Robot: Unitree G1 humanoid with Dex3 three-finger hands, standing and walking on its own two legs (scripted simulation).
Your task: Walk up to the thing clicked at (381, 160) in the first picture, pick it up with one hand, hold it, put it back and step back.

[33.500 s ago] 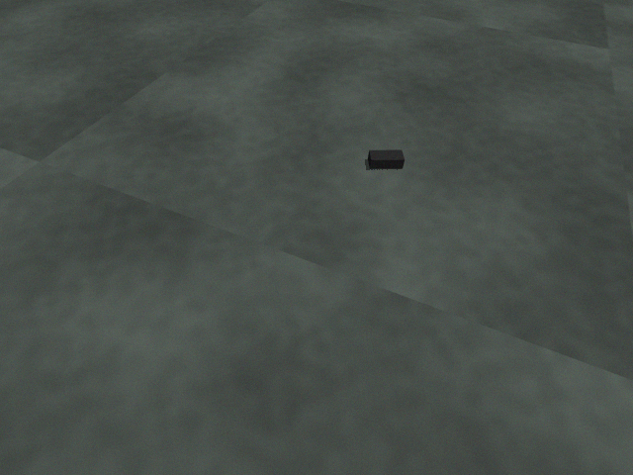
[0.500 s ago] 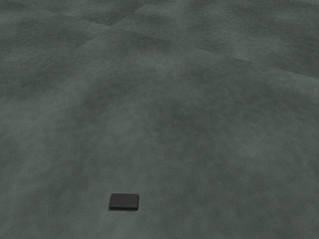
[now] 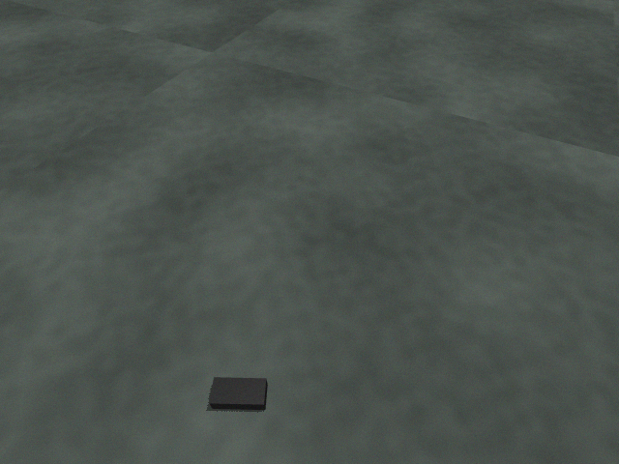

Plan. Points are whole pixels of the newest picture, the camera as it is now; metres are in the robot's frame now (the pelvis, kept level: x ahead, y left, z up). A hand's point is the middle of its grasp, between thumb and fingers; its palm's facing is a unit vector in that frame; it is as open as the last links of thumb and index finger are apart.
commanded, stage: stand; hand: left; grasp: from above
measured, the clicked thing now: (239, 393) +0.44 +0.22 -0.75
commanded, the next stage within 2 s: step back in 0.36 s
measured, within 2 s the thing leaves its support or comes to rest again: neither
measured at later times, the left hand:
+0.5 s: hand out of the picture +0.07 +0.26 -0.16, palm faces +0.03 -0.93 -0.36, open 7.4 cm
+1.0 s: hand out of the picture +0.04 +0.32 -0.18, palm faces -0.10 -0.93 -0.36, open 7.4 cm
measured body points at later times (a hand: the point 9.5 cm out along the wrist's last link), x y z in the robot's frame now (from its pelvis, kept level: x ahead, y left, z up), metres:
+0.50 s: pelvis -0.02 +0.00 -0.01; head +0.03 +0.00 +0.44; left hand +0.07 +0.31 -0.14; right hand +0.07 -0.31 -0.14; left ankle +0.00 +0.13 -0.74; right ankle +0.00 -0.13 -0.75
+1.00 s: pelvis -0.09 +0.07 -0.02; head -0.01 +0.08 +0.42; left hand +0.04 +0.37 -0.16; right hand -0.02 -0.24 -0.14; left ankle -0.06 +0.14 -0.75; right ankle -0.11 -0.06 -0.72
